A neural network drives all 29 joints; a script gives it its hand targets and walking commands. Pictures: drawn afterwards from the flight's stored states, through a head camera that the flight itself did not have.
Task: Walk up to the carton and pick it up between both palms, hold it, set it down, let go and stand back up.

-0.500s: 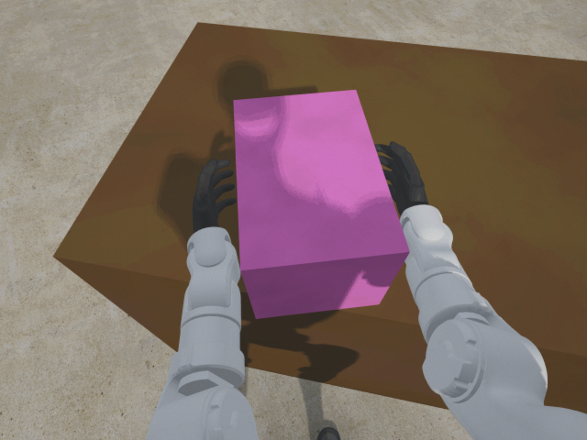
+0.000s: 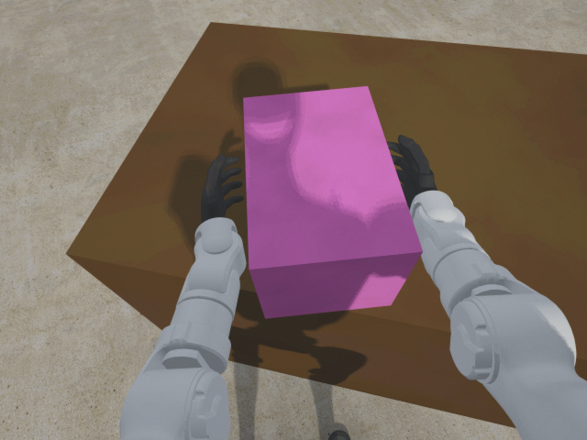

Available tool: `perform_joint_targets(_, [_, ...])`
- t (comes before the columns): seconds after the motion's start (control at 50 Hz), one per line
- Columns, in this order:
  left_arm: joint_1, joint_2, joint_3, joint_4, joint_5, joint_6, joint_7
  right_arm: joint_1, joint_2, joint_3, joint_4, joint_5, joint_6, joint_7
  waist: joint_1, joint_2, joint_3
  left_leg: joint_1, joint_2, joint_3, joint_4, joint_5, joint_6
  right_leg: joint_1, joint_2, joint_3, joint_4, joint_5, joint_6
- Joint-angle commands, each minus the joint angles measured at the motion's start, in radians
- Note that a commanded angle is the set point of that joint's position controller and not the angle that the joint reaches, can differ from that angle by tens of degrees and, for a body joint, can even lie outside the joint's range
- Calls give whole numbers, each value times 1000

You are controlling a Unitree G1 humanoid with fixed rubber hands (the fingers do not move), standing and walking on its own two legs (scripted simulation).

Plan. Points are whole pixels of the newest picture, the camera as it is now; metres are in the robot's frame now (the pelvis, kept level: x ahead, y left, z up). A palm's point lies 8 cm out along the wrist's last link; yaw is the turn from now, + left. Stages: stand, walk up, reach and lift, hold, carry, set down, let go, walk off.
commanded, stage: set down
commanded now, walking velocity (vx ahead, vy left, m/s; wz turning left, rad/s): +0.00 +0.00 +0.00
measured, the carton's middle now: (316, 201) +0.44 +0.05 +0.03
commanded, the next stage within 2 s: none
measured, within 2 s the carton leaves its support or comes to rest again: neither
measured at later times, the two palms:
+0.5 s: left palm (199, 237) +0.36 +0.20 +0.03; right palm (459, 192) +0.47 -0.15 +0.05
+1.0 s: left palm (194, 263) +0.30 +0.19 +0.06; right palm (486, 234) +0.40 -0.17 +0.06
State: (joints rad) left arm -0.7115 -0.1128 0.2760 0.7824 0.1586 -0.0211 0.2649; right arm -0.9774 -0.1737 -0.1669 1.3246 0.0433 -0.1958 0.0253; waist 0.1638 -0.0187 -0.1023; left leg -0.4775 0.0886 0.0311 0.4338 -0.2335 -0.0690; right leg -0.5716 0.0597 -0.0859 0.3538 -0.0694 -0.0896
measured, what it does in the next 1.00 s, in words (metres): stands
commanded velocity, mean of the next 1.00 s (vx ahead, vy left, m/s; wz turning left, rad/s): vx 0.00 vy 0.00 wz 0.00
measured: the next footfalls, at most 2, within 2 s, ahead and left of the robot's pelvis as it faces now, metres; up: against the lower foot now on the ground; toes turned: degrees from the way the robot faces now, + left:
none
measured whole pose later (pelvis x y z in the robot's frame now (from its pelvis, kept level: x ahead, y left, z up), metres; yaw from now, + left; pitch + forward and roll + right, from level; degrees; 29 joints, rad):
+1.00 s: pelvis -0.02 -0.01 +0.00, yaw +3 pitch +7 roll +1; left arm -0.39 -0.05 0.07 0.44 0.00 0.13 0.25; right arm -0.67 -0.36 0.05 1.08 0.29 -0.15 0.15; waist 0.11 -0.02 -0.06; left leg -0.34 0.06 -0.02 0.44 -0.22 -0.07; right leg -0.43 0.03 -0.13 0.40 -0.10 -0.09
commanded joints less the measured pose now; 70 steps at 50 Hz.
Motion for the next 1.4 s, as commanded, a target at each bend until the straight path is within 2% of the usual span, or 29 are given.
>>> perform_joint_targets(0.0, [-385, 79, -84, -108, -76, -69, 4, -478, -187, 92, -139, 119, -40, -17, 21, -55, -755, -108, -89, 56, 20, 364, 26, 661, -7, 95, 106, 280, 61])
perform_joint_targets(0.14, [-335, 104, -87, -114, -115, -79, -31, -471, -257, 153, -67, 175, -57, -9, 3, -89, -713, -124, -89, 44, 42, 432, 8, 694, -4, 90, 135, 380, 77])
perform_joint_targets(0.24, [-295, 122, -101, -154, -139, -83, -48, -442, -276, 186, -51, 209, -70, 7, -12, -105, -665, -145, -93, 34, 36, 412, 9, 721, -16, 98, 149, 443, 89])
perform_joint_targets(0.42, [-170, 139, -119, -265, -145, -101, -57, -330, -315, 225, -133, 264, -121, 45, -15, -78, -673, -171, -98, 18, 16, 398, 14, 779, -28, 118, 165, 509, 95])
perform_joint_targets(0.5, [-125, 144, -129, -321, -148, -98, -57, -278, -335, 228, -214, 270, -135, 60, -16, -82, -670, -171, -100, 16, 6, 380, 19, 790, -29, 126, 150, 452, 91])
perform_joint_targets(0.6, [-122, 144, -149, -371, -170, -83, -47, -247, -357, 208, -296, 264, -123, 78, -16, -107, -654, -165, -100, 20, -11, 302, 31, 767, -34, 140, 111, 255, 84])
perform_joint_targets(0.72, [-104, 130, -177, -393, -190, -30, -31, -197, -367, 188, -323, 255, -69, 99, -23, -129, -568, -146, -99, 15, -35, 181, 41, 722, -46, 158, 66, 37, 76])
perform_joint_targets(0.82, [-43, 117, -192, -440, -175, 47, -23, -114, -367, 187, -339, 254, -21, 111, -40, -127, -479, -102, -101, 1, -48, 146, 45, 713, -56, 172, 39, -58, 75])
perform_joint_targets(0.98, [56, 90, -235, -623, -136, 159, -5, 40, -373, 162, -464, 252, 36, 134, -76, -84, -350, -41, -106, -25, -76, 116, 50, 712, -71, 186, 13, -131, 73])
perform_joint_targets(1.12, [181, 67, -260, -799, -111, 234, 9, 205, -372, 149, -638, 266, 70, 151, -86, -66, -274, -3, -114, -31, -98, 112, 58, 715, -80, 199, -5, -138, 72])
perform_joint_targets(1.28, [330, 33, -290, -955, -115, 303, 9, 376, -397, 125, -826, 282, 92, 167, -101, -71, -214, 69, -112, -28, -120, 133, 64, 705, -73, 183, -24, -84, 63])
perform_joint_targets(1.38, [440, 13, -303, -1039, -115, 324, 9, 494, -428, 114, -902, 296, 95, 176, -106, -85, -193, 126, -106, -27, -128, 177, 63, 699, -62, 168, -27, -6, 55])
